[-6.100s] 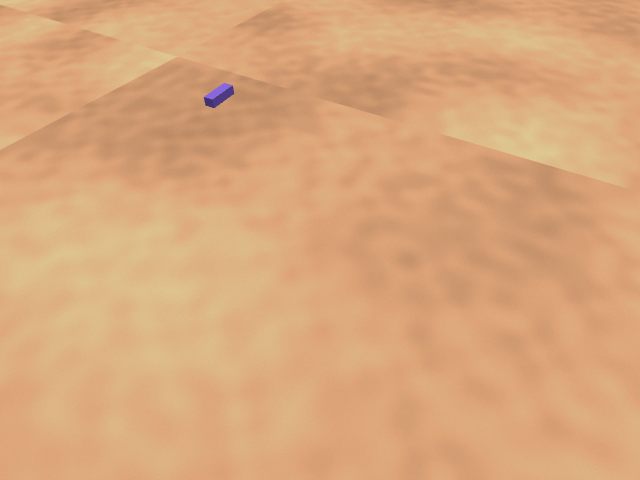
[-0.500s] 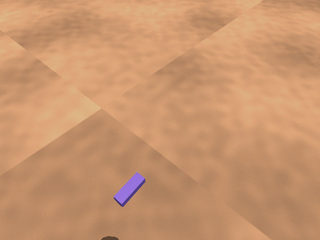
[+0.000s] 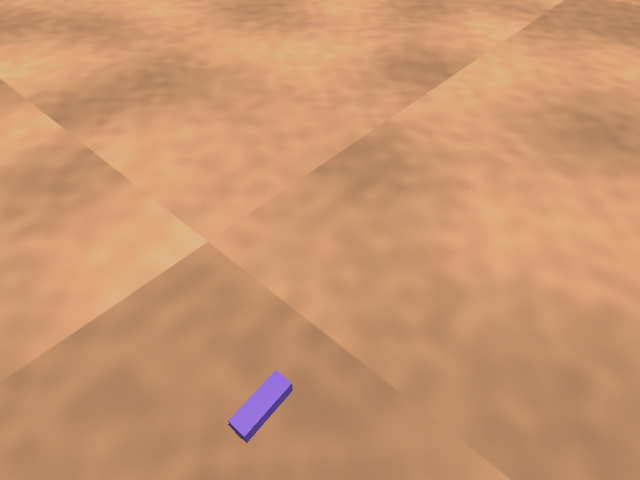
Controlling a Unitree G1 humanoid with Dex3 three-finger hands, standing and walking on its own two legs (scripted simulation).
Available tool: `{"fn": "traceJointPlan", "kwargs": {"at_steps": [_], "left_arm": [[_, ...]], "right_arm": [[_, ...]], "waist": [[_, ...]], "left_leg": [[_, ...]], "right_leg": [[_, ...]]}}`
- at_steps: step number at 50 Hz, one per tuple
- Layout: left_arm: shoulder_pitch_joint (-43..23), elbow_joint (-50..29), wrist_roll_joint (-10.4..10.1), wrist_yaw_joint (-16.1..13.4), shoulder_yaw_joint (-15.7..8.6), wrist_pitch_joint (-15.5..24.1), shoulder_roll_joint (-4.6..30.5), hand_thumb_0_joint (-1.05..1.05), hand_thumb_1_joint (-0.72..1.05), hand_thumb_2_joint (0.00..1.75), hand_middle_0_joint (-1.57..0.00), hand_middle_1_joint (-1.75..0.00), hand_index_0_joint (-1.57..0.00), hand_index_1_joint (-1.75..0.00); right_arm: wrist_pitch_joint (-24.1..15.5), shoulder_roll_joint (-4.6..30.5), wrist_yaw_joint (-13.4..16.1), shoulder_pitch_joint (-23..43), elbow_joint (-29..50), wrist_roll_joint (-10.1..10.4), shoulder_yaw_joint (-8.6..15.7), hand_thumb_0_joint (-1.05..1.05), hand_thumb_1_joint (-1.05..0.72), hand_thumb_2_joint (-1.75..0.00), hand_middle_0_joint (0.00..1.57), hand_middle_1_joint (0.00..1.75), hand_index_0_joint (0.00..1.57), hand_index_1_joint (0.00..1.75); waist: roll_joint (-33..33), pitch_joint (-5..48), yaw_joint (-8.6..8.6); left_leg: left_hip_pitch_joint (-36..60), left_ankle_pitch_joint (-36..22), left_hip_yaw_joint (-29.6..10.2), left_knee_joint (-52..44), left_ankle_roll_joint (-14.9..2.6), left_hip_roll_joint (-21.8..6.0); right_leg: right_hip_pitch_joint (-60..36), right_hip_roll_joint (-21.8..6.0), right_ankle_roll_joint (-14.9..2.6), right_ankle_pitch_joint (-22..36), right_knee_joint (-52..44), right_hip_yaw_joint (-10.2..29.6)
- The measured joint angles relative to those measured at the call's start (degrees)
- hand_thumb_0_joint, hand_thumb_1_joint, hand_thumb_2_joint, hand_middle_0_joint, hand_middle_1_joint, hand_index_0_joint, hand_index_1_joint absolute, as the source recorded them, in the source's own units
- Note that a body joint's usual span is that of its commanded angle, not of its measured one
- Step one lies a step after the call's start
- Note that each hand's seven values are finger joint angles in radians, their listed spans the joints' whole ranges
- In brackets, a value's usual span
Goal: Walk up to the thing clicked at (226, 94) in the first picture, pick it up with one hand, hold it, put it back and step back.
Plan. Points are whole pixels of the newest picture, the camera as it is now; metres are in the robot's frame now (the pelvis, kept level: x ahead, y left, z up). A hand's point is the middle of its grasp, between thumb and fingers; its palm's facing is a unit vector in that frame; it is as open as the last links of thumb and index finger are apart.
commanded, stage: walk up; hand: left
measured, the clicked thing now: (261, 404) +0.51 +0.18 -0.75
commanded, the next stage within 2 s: stand in 0.96 s
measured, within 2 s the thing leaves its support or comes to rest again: neither
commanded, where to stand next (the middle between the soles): +0.07 +0.00 m, yaw +0 degrees
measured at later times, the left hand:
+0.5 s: hand out of the picture +0.08 +0.25 -0.15, palm faces +0.00 -0.94 -0.34, open 7.4 cm
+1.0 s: hand out of the picture +0.09 +0.25 -0.15, palm faces -0.01 -0.95 -0.32, open 7.4 cm
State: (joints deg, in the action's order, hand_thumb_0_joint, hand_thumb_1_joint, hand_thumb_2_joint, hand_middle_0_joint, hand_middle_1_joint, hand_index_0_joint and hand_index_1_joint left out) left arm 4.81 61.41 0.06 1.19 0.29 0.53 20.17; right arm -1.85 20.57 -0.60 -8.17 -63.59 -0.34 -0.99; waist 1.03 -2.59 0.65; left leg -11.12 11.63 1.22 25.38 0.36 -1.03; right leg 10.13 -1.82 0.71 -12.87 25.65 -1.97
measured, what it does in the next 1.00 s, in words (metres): stands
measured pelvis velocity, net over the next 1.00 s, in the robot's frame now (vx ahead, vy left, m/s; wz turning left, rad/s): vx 0.02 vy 0.00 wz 0.01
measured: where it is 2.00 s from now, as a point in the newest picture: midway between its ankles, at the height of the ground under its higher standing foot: outside the picture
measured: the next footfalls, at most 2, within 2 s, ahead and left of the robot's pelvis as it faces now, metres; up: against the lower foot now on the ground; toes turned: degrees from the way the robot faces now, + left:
none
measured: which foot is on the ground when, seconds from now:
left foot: down 0.00-1.00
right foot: down 0.00-1.00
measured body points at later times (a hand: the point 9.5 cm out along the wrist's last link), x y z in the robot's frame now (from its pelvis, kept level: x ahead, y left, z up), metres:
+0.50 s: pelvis +0.01 +0.00 +0.01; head +0.01 +0.00 +0.46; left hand +0.08 +0.30 -0.13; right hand +0.10 -0.30 -0.13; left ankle +0.02 +0.12 -0.74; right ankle +0.01 -0.13 -0.74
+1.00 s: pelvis +0.02 +0.00 +0.01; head +0.02 +0.00 +0.46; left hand +0.10 +0.30 -0.13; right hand +0.10 -0.30 -0.12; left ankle +0.02 +0.12 -0.74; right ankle +0.01 -0.13 -0.74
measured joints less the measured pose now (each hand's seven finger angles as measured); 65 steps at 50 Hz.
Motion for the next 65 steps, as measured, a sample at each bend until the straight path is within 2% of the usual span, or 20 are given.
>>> {"fn": "traceJointPlan", "kwargs": {"at_steps": [10, 27, 65], "left_arm": [[-1.05, 3.23, 0.25, 0.01, -0.07, -0.5, 0.16, 0.01, 0.9, 0.9, -0.2, -0.3, -0.21, -0.3], [0.81, 5.59, 0.54, -0.13, -0.74, -0.75, -0.11, 0.01, 0.9, 0.9, -0.2, -0.3, -0.21, -0.3], [0.12, 4.58, 0.56, -0.7, -0.48, -0.26, -0.1, 0.01, 0.9, 0.9, -0.2, -0.3, -0.21, -0.3]], "right_arm": [[0.21, 0.81, 0.46, 2.76, -1.55, -0.19, 0.66, 0.0, -0.91, -0.9, 0.2, 0.3, 0.2, 0.3], [0.78, -0.75, 0.29, 3.27, -2.72, -0.23, 0.35, 0.0, -0.91, -0.9, 0.2, 0.3, 0.2, 0.3], [1.31, -0.76, 0.33, 3.54, -2.52, -0.27, 0.25, 0.0, -0.91, -0.9, 0.2, 0.3, 0.2, 0.3]], "waist": [[-0.27, 0.1, 0.01], [-1.48, 0.3, -1.02], [-1.48, 0.29, -0.36]], "left_leg": [[1.74, -1.26, -0.31, -3.13, 0.17, -0.16], [3.34, -1.77, -0.81, -5.23, 0.34, -0.15], [4.81, -2.17, -0.66, -7.58, 0.43, 0.09]], "right_leg": [[-2.12, 0.26, -0.04, 1.48, -3.73, -0.4], [-4.13, 0.33, -0.04, 2.03, -6.26, -0.96], [-5.2, 0.12, 0.07, 2.02, -7.82, -0.85]]}}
